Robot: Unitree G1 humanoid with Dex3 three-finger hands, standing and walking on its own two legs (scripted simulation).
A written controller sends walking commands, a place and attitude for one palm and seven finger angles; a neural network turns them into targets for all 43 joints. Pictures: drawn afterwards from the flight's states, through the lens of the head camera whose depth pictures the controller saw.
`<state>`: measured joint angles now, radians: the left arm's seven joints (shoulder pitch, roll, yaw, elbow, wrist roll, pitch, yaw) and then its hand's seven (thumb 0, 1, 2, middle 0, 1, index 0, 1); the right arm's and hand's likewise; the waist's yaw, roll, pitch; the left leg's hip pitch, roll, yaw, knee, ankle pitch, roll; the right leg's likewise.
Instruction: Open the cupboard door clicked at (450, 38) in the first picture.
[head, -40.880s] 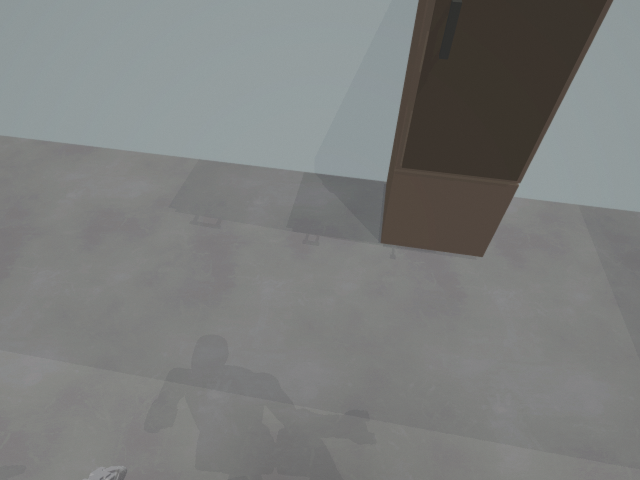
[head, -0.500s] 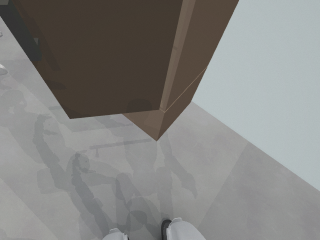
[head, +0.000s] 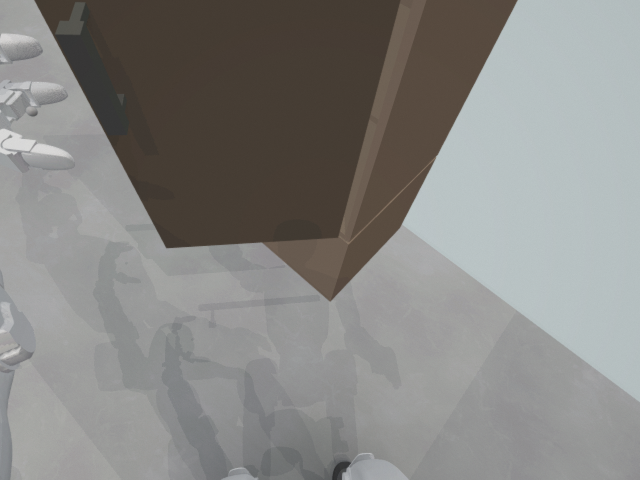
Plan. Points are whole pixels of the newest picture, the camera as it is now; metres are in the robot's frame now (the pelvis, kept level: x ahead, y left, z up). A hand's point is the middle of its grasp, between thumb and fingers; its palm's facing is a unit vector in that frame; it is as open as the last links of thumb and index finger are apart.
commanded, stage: slide the fingers in behind the handle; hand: left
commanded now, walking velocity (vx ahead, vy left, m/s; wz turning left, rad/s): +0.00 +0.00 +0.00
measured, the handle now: (100, 73) +0.56 +0.22 +0.14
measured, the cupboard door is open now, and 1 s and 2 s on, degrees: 49 49 49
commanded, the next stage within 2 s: close the thumb around the handle in 1.44 s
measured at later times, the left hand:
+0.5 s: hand (63, 111) +0.50 +0.25 +0.15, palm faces +0.03 -1.00 +0.00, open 14.0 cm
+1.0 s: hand (107, 103) +0.51 +0.21 +0.14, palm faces +0.03 -1.00 +0.01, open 14.0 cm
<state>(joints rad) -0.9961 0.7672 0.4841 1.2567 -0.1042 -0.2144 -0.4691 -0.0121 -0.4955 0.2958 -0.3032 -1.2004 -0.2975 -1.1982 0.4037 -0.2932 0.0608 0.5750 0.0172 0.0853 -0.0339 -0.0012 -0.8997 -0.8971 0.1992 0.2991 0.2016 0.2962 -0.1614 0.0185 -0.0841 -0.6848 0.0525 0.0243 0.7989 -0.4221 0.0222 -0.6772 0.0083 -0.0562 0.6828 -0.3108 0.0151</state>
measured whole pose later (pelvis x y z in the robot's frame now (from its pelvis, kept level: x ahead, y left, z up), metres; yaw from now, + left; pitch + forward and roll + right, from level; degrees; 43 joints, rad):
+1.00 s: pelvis +0.00 -0.01 +0.00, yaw -1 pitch +17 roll -2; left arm -0.99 0.60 0.45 1.21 -0.09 -0.24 -0.30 -0.01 -0.49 0.30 -0.30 -1.20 -0.30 -1.20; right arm 0.45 -0.28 0.04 0.62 0.00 0.05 -0.01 0.00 -0.90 -0.90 0.20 0.30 0.20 0.30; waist -0.17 0.03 -0.09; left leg -0.66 0.05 0.04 0.78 -0.41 0.02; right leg -0.67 0.01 -0.04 0.69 -0.30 0.01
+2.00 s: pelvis -0.01 -0.01 +0.00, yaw -1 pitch +16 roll -2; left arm -1.02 0.63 0.45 1.24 -0.08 -0.26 -0.29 0.00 0.32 0.64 -0.36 -1.29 -0.36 -1.29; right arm 0.46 -0.29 0.04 0.63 0.00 0.03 -0.02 0.00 -0.90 -0.90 0.20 0.30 0.20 0.30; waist -0.18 0.03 -0.07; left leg -0.67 0.05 0.04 0.78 -0.40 0.01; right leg -0.68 0.01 -0.04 0.69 -0.29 0.00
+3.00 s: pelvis +0.01 -0.02 +0.02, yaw -1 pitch +6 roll +0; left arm -0.19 0.07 0.18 0.14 -0.16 0.02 0.18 0.00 0.66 0.73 -0.36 -1.32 -0.35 -1.29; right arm 0.21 -0.22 0.01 0.55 0.02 0.02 0.01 0.01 -0.90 -0.90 0.19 0.30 0.20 0.30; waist -0.02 0.06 -0.10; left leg -0.33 0.04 0.07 0.59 -0.36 0.00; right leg -0.39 0.01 -0.01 0.59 -0.30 0.00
